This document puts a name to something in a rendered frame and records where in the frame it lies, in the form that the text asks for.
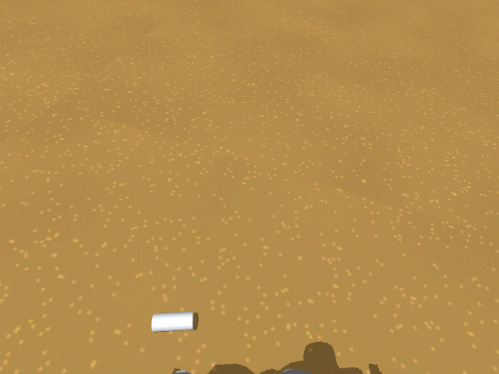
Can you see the can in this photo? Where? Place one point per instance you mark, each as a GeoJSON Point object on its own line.
{"type": "Point", "coordinates": [172, 321]}

